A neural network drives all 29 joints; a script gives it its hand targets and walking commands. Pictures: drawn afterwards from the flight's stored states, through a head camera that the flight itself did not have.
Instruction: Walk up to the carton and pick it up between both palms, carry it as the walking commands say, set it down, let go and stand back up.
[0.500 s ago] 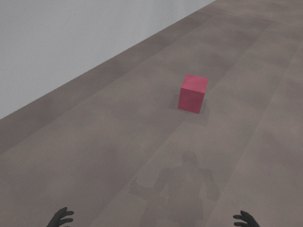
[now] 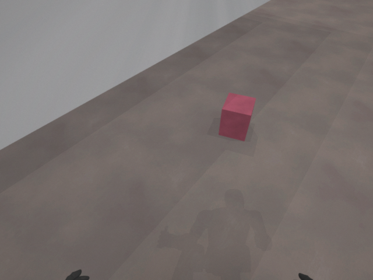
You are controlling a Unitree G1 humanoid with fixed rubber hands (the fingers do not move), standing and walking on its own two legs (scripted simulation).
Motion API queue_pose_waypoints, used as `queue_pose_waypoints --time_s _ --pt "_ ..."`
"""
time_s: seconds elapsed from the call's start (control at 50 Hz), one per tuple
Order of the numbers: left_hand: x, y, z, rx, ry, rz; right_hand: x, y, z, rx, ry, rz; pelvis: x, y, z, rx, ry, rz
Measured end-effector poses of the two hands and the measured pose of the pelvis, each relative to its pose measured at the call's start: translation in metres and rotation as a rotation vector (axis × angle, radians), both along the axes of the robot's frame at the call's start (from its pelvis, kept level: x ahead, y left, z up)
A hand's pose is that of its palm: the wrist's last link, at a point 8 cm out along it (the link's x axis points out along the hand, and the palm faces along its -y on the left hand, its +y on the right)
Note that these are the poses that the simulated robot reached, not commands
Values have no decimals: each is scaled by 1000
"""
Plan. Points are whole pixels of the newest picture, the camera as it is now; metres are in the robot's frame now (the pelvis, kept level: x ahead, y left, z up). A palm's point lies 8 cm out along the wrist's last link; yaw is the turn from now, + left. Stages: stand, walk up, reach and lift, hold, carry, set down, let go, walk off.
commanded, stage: stand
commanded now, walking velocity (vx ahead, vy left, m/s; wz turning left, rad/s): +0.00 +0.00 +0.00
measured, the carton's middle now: (236, 116) +1.34 -0.34 -0.63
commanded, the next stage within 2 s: walk up in 0.68 s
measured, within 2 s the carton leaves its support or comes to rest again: neither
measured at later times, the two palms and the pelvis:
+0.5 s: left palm out of the picture +0.06 +0.28 -0.10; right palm out of the picture +0.06 -0.27 -0.11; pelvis -0.02 +0.00 +0.01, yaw +0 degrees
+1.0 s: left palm out of the picture +0.07 +0.29 -0.08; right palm out of the picture +0.05 -0.30 -0.10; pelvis -0.02 -0.01 +0.02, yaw +0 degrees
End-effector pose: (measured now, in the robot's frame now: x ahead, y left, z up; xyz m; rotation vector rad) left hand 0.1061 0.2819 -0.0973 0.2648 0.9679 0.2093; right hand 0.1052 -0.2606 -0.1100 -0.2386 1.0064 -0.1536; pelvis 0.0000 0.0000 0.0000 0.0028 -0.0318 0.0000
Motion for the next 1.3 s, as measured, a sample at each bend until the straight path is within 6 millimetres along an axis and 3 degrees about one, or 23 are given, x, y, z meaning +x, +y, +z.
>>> queue_pose_waypoints --time_s 0.52,0.88,0.94,1.02,1.08,1.14,1.22,1.3 --pt "-48 -2 -4 -1 137 24 -44 -6 -5 6 129 -29 -18 -4 11 5 19 0" --pt "-60 -2 -2 -6 152 24 -56 -7 -3 10 145 -32 -26 -4 14 6 22 0" --pt "-52 3 5 -13 120 29 -53 -15 2 4 113 -28 -24 -6 15 7 11 0" --pt "-27 7 24 19 45 12 -48 -44 13 -29 65 -54 -16 -18 18 9 -22 -10" --pt "-12 7 35 52 6 3 -31 -74 21 -63 8 -56 -10 -33 16 14 -22 -23" --pt "-16 6 26 94 5 12 -5 -98 19 -94 -64 -34 -6 -48 0 19 -25 -27" --pt "-25 -1 26 95 66 9 20 -106 32 -94 -112 -17 6 -54 5 8 -17 -35" --pt "-7 -2 29 93 67 -9 33 -107 34 -87 -91 -10 22 -54 8 5 1 -35"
